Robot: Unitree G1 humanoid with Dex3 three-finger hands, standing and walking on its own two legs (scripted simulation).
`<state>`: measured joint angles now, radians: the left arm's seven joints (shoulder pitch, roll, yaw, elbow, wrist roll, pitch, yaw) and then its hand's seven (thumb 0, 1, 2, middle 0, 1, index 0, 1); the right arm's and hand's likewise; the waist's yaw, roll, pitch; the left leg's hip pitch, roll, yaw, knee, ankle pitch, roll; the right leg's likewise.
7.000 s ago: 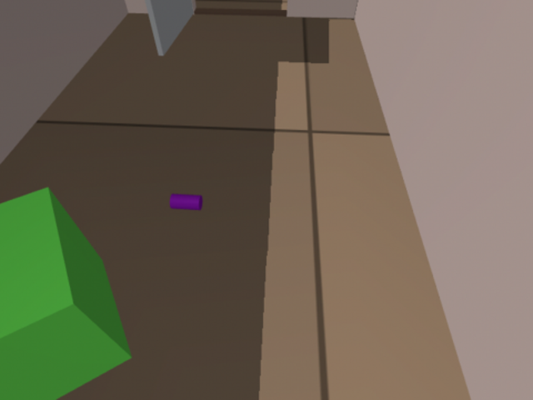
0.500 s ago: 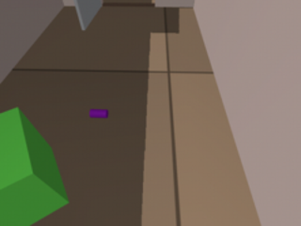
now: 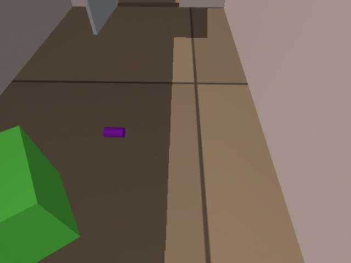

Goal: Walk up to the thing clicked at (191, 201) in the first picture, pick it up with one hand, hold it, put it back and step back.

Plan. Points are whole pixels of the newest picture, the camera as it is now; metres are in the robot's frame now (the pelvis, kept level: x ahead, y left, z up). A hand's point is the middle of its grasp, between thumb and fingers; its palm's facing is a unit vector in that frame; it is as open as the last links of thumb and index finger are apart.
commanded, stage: stand
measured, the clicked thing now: (114, 132) +1.05 +0.45 -0.75
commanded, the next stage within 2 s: walk up in 0.70 s
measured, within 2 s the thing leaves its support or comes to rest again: neither
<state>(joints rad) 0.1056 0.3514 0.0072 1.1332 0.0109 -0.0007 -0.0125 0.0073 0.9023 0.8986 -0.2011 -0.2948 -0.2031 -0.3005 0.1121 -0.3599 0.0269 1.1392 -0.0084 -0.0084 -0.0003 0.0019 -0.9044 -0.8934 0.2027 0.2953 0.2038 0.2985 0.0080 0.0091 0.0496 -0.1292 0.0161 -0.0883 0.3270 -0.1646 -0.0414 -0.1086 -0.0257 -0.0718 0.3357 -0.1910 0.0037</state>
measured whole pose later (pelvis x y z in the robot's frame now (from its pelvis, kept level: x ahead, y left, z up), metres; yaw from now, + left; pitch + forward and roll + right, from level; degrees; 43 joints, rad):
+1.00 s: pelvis +0.06 +0.05 -0.02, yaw +3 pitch -3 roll -1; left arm 0.29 0.45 0.10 1.02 0.05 -0.01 -0.07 0.01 0.90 0.90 -0.20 -0.30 -0.21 -0.30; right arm 0.22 -0.45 -0.11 1.00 -0.04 -0.05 0.08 0.00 -0.90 -0.89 0.20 0.30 0.20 0.30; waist 0.04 -0.03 0.03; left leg -0.34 0.07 0.05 0.59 -0.26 0.00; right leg -0.08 -0.11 -0.10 0.55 -0.44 -0.03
